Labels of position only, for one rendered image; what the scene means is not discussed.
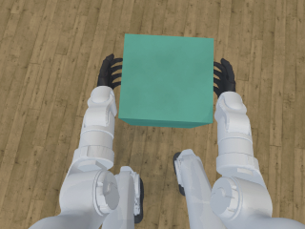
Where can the robot right foot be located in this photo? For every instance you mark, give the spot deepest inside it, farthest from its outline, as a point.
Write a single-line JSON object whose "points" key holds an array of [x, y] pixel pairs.
{"points": [[181, 189]]}

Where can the robot left upper arm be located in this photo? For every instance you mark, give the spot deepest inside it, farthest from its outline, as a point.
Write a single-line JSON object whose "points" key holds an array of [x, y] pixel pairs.
{"points": [[86, 198]]}

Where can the left robot forearm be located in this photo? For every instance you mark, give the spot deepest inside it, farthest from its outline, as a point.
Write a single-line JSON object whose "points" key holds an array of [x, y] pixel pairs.
{"points": [[97, 133]]}

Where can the robot right upper arm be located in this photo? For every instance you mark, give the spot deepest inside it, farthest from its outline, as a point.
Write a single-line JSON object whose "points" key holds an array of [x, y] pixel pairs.
{"points": [[243, 204]]}

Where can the left robot shin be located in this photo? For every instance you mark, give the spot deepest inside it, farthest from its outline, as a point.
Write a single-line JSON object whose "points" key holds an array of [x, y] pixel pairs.
{"points": [[136, 209]]}

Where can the left robot hand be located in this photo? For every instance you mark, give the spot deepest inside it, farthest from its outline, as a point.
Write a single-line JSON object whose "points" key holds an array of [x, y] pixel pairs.
{"points": [[105, 77]]}

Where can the right robot hand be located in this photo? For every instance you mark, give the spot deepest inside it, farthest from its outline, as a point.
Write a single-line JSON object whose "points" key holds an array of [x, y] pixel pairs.
{"points": [[226, 82]]}

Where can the right robot forearm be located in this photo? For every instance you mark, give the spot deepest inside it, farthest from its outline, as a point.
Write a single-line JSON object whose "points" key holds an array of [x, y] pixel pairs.
{"points": [[234, 139]]}

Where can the carton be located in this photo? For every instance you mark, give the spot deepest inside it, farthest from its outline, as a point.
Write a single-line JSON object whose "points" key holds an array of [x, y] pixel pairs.
{"points": [[167, 81]]}

